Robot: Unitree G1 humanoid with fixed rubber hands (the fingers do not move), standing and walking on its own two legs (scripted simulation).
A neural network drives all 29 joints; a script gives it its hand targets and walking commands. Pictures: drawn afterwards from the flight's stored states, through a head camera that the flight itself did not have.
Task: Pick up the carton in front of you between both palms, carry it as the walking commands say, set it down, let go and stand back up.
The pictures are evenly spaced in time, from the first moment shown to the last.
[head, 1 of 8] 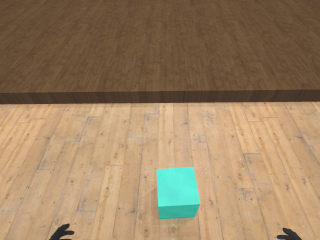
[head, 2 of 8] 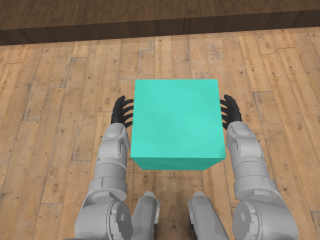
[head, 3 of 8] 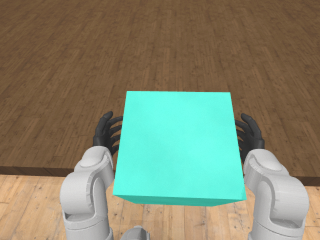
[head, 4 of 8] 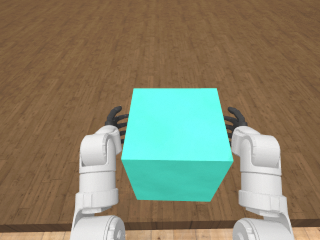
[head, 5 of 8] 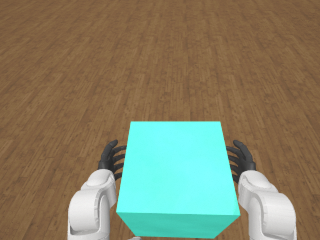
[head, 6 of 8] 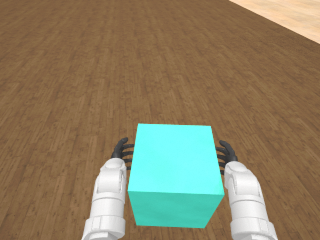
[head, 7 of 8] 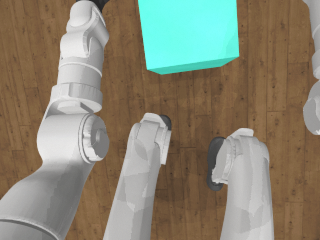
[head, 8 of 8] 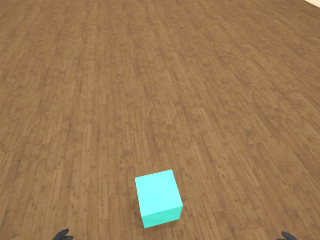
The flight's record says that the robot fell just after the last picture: no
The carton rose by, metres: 0.89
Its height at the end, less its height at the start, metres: +0.14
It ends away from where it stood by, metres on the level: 3.53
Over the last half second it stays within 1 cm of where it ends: yes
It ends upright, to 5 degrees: yes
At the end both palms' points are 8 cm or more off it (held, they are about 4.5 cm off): yes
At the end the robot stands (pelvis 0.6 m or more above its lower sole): yes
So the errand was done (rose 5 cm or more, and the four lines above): yes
